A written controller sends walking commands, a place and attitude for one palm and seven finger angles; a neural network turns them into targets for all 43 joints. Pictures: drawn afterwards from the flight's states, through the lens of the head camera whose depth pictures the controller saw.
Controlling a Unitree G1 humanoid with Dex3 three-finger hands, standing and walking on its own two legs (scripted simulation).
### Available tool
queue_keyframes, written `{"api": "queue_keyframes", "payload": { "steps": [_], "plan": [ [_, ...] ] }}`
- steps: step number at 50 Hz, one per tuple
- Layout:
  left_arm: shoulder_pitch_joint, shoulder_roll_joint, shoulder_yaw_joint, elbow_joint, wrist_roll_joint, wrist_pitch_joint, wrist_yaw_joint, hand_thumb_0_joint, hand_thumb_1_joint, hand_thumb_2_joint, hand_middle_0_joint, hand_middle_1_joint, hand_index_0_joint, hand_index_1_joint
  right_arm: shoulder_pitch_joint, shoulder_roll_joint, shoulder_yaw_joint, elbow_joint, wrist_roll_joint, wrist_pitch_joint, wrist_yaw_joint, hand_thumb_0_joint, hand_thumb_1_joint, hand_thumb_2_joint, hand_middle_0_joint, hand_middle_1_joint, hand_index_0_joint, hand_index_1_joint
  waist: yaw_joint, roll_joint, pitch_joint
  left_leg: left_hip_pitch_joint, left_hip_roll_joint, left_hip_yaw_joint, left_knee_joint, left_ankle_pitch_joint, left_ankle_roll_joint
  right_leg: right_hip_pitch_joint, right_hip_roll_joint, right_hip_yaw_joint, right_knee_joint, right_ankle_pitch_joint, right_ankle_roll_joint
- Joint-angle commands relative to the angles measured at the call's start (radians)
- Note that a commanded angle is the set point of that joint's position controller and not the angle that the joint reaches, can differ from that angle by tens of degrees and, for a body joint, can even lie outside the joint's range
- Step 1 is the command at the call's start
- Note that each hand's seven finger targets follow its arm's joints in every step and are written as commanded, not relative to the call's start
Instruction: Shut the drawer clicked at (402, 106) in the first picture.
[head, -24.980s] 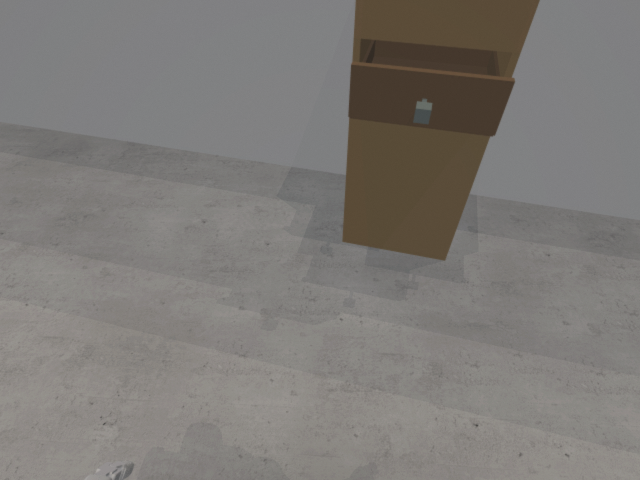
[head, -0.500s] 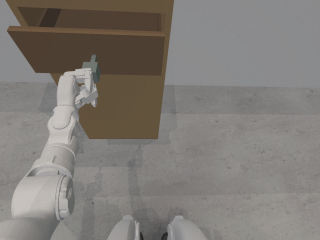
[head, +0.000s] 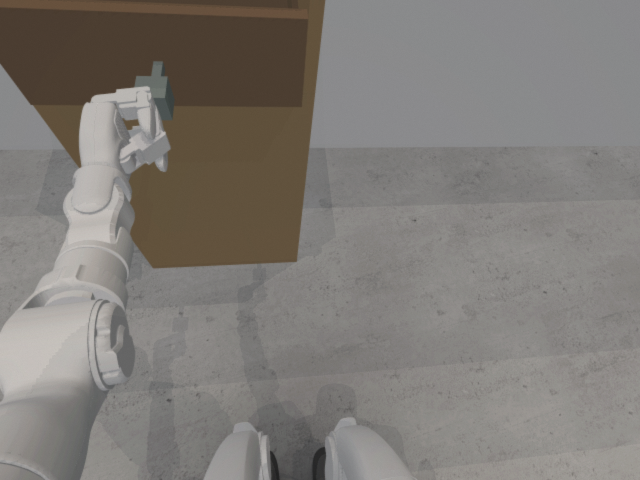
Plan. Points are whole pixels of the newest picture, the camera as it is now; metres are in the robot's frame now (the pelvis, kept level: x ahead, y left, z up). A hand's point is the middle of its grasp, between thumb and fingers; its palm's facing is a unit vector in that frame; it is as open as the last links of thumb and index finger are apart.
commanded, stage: push the drawer shut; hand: left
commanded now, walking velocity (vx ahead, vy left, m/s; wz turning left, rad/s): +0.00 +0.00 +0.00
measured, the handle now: (156, 87) +0.60 +0.16 +0.07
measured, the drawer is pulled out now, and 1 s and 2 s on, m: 0.04 0.00 0.00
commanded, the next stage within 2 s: pull the fist back off the drawer in 0.66 s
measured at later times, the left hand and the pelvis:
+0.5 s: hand (160, 112) +0.56 +0.15 +0.07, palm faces +0.01 -1.00 -0.01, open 2.8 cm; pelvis +0.00 +0.01 -0.01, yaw +0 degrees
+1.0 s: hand (162, 110) +0.56 +0.15 +0.07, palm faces +0.02 -1.00 -0.03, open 3.0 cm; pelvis -0.03 +0.01 -0.02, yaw +1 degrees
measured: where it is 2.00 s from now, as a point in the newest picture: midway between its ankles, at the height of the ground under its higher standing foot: outside the picture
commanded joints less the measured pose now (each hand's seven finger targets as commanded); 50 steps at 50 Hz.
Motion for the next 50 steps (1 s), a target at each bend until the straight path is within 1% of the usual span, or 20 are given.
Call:
{"api": "queue_keyframes", "payload": {
  "steps": [1, 2, 5, 7, 10, 12, 16, 17, 19, 23, 25, 28, 29, 31, 34, 37, 44, 46, 48, 50],
  "plan": [
    [-0.579, 0.223, 0.030, -0.220, -0.010, -0.064, 0.023, 0.000, 0.900, 0.900, -1.400, -1.600, -1.400, -1.600, 0.195, -0.191, -0.062, -0.034, -0.007, -0.011, -0.014, 0.000, -0.900, -0.900, 0.200, 0.300, 0.200, 0.300, -0.062, 0.106, -0.459, 0.433, 0.029, -0.137, -0.101, 0.340, -0.039, 0.086, -0.005, 0.095, -0.120, 0.239, 0.031],
    [-0.591, 0.226, 0.025, -0.226, 0.001, -0.068, 0.026, 0.000, 0.900, 0.900, -1.400, -1.600, -1.400, -1.600, 0.198, -0.193, -0.062, -0.035, -0.008, -0.009, -0.013, 0.000, -0.900, -0.900, 0.200, 0.300, 0.200, 0.300, -0.058, 0.142, -0.480, 0.461, 0.034, -0.144, -0.101, 0.361, -0.045, 0.066, -0.006, 0.092, -0.113, 0.242, 0.030],
    [-0.607, 0.199, 0.007, -0.183, 0.006, -0.054, 0.036, 0.000, 0.900, 0.900, -1.400, -1.600, -1.400, -1.600, 0.208, -0.195, -0.061, -0.027, -0.014, -0.006, -0.010, 0.000, -0.900, -0.900, 0.200, 0.300, 0.200, 0.300, -0.083, 0.116, -0.445, 0.457, 0.039, -0.156, -0.094, 0.362, -0.046, 0.025, -0.003, 0.081, -0.114, 0.229, 0.033],
    [-0.639, 0.236, 0.028, -0.173, 0.014, -0.051, 0.044, 0.000, 0.900, 0.900, -1.400, -1.600, -1.400, -1.600, 0.219, -0.203, -0.060, -0.024, -0.016, -0.004, -0.010, 0.000, -0.900, -0.900, 0.200, 0.300, 0.200, 0.300, -0.091, 0.109, -0.447, 0.443, 0.040, -0.157, -0.089, 0.351, -0.043, 0.019, -0.003, 0.084, -0.113, 0.219, 0.035],
    [-0.689, 0.240, 0.021, -0.164, 0.027, -0.041, 0.052, 0.000, 0.900, 0.900, -1.400, -1.600, -1.400, -1.600, 0.229, -0.204, -0.057, -0.020, -0.022, -0.005, -0.010, 0.000, -0.900, -0.900, 0.200, 0.300, 0.200, 0.300, -0.103, 0.148, -0.455, 0.445, 0.040, -0.162, -0.083, 0.349, -0.044, -0.003, -0.005, 0.081, -0.111, 0.211, 0.033],
    [-0.702, 0.277, 0.048, -0.163, 0.034, -0.039, 0.057, 0.000, 0.900, 0.900, -1.400, -1.600, -1.400, -1.600, 0.244, -0.211, -0.057, -0.018, -0.025, -0.002, -0.010, 0.000, -0.900, -0.900, 0.200, 0.300, 0.200, 0.300, -0.104, 0.142, -0.492, 0.465, 0.043, -0.171, -0.075, 0.389, -0.046, -0.004, -0.004, 0.077, -0.101, 0.229, 0.033],
    [-0.732, 0.257, 0.023, -0.135, 0.041, -0.023, 0.052, 0.000, 0.900, 0.900, -1.400, -1.600, -1.400, -1.600, 0.259, -0.208, -0.051, -0.016, -0.030, 0.001, -0.007, 0.000, -0.900, -0.900, 0.200, 0.300, 0.200, 0.300, -0.121, 0.167, -0.493, 0.471, 0.046, -0.180, -0.066, 0.415, -0.048, -0.024, -0.001, 0.073, -0.097, 0.241, 0.032],
    [-0.744, 0.292, 0.046, -0.146, 0.046, -0.022, 0.053, 0.000, 0.900, 0.900, -1.400, -1.600, -1.400, -1.600, 0.264, -0.213, -0.051, -0.013, -0.030, 0.003, -0.007, 0.000, -0.900, -0.900, 0.200, 0.300, 0.200, 0.300, -0.114, 0.179, -0.500, 0.476, 0.049, -0.181, -0.064, 0.425, -0.051, -0.027, -0.001, 0.071, -0.094, 0.240, 0.031],
    [-0.789, 0.283, 0.033, -0.145, 0.047, -0.019, 0.055, 0.000, 0.900, 0.900, -1.400, -1.600, -1.400, -1.600, 0.270, -0.214, -0.053, -0.010, -0.029, 0.006, -0.009, 0.000, -0.900, -0.900, 0.200, 0.300, 0.200, 0.300, -0.134, 0.164, -0.488, 0.473, 0.052, -0.192, -0.065, 0.397, -0.050, -0.047, 0.000, 0.070, -0.100, 0.219, 0.034],
    [-0.872, 0.263, 0.008, -0.158, 0.056, -0.020, 0.070, 0.000, 0.900, 0.900, -1.400, -1.600, -1.400, -1.600, 0.280, -0.216, -0.052, 0.005, -0.036, 0.000, -0.007, 0.000, -0.900, -0.900, 0.200, 0.300, 0.200, 0.300, -0.158, 0.209, -0.496, 0.503, 0.058, -0.217, -0.064, 0.362, -0.055, -0.106, 0.000, 0.065, -0.096, 0.187, 0.033],
    [-0.888, 0.307, 0.032, -0.140, 0.060, -0.019, 0.077, 0.000, 0.900, 0.900, -1.400, -1.600, -1.400, -1.600, 0.283, -0.223, -0.048, 0.009, -0.039, -0.005, -0.010, 0.000, -0.900, -0.900, 0.200, 0.300, 0.200, 0.300, -0.164, 0.205, -0.475, 0.473, 0.058, -0.218, -0.067, 0.310, -0.051, -0.112, -0.001, 0.067, -0.099, 0.159, 0.031],
    [-0.935, 0.266, -0.014, -0.141, 0.067, -0.023, 0.079, 0.000, 0.900, 0.900, -1.400, -1.600, -1.400, -1.600, 0.283, -0.224, -0.046, 0.015, -0.040, -0.014, -0.009, 0.000, -0.900, -0.900, 0.200, 0.300, 0.200, 0.300, -0.181, 0.242, -0.478, 0.505, 0.064, -0.247, -0.074, 0.281, -0.060, -0.163, -0.003, 0.061, -0.092, 0.143, 0.030],
    [-0.948, 0.287, -0.002, -0.147, 0.069, -0.024, 0.084, 0.000, 0.900, 0.900, -1.400, -1.600, -1.400, -1.600, 0.282, -0.227, -0.046, 0.015, -0.043, -0.016, -0.010, 0.000, -0.900, -0.900, 0.200, 0.300, 0.200, 0.300, -0.179, 0.263, -0.475, 0.506, 0.064, -0.250, -0.078, 0.271, -0.063, -0.170, -0.005, 0.059, -0.088, 0.139, 0.028],
    [-0.975, 0.245, -0.041, -0.140, 0.070, -0.021, 0.087, 0.000, 0.900, 0.900, -1.400, -1.600, -1.400, -1.600, 0.281, -0.228, -0.045, 0.019, -0.044, -0.026, -0.009, 0.000, -0.900, -0.900, 0.200, 0.300, 0.200, 0.300, -0.195, 0.281, -0.473, 0.529, 0.070, -0.276, -0.085, 0.242, -0.067, -0.211, -0.007, 0.054, -0.081, 0.127, 0.027],
    [-0.990, 0.235, -0.054, -0.117, 0.071, -0.006, 0.099, 0.000, 0.900, 0.900, -1.400, -1.600, -1.400, -1.600, 0.282, -0.236, -0.040, 0.025, -0.043, -0.039, -0.013, 0.000, -0.900, -0.900, 0.200, 0.300, 0.200, 0.300, -0.213, 0.247, -0.451, 0.497, 0.072, -0.286, -0.096, 0.162, -0.057, -0.228, -0.010, 0.054, -0.086, 0.096, 0.032],
    [-1.015, 0.246, -0.060, -0.114, 0.076, 0.002, 0.107, 0.000, 0.900, 0.900, -1.400, -1.600, -1.400, -1.600, 0.280, -0.239, -0.034, 0.027, -0.040, -0.054, -0.017, 0.000, -0.900, -0.900, 0.200, 0.300, 0.200, 0.300, -0.217, 0.278, -0.464, 0.492, 0.072, -0.284, -0.104, 0.116, -0.054, -0.241, -0.012, 0.056, -0.087, 0.074, 0.032],
    [-0.994, 0.268, -0.052, -0.076, 0.077, 0.023, 0.103, 0.000, 0.900, 0.900, -1.400, -1.600, -1.400, -1.600, 0.274, -0.247, -0.026, 0.018, -0.041, -0.073, -0.017, 0.000, -0.900, -0.900, 0.200, 0.300, 0.200, 0.300, -0.210, 0.249, -0.435, 0.427, 0.066, -0.285, -0.107, 0.036, -0.048, -0.234, -0.016, 0.056, -0.083, 0.041, 0.029],
    [-1.002, 0.244, -0.065, -0.085, 0.076, 0.022, 0.101, 0.000, 0.900, 0.900, -1.400, -1.600, -1.400, -1.600, 0.275, -0.244, -0.028, 0.015, -0.042, -0.077, -0.015, 0.000, -0.900, -0.900, 0.200, 0.300, 0.200, 0.300, -0.212, 0.264, -0.441, 0.444, 0.067, -0.293, -0.106, 0.045, -0.049, -0.246, -0.017, 0.054, -0.076, 0.049, 0.027],
    [-1.002, 0.287, -0.035, -0.099, 0.079, 0.022, 0.103, 0.000, 0.900, 0.900, -1.400, -1.600, -1.400, -1.600, 0.278, -0.247, -0.029, 0.011, -0.043, -0.074, -0.013, 0.000, -0.900, -0.900, 0.200, 0.300, 0.200, 0.300, -0.199, 0.268, -0.463, 0.445, 0.067, -0.291, -0.098, 0.064, -0.053, -0.234, -0.017, 0.055, -0.071, 0.057, 0.026],
    [-0.985, 0.276, -0.035, -0.105, 0.075, 0.025, 0.100, 0.000, 0.900, 0.900, -1.400, -1.600, -1.400, -1.600, 0.278, -0.244, -0.031, 0.006, -0.043, -0.075, -0.008, 0.000, -0.900, -0.900, 0.200, 0.300, 0.200, 0.300, -0.194, 0.258, -0.479, 0.433, 0.062, -0.276, -0.085, 0.081, -0.047, -0.211, -0.016, 0.060, -0.075, 0.065, 0.027]
  ]
}}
